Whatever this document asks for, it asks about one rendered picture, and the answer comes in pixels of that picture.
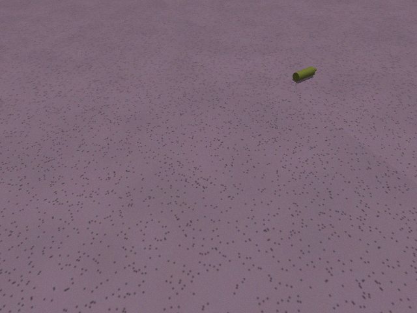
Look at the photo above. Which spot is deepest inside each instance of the bottle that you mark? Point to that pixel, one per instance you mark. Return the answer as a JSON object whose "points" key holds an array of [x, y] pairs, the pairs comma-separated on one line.
{"points": [[304, 73]]}

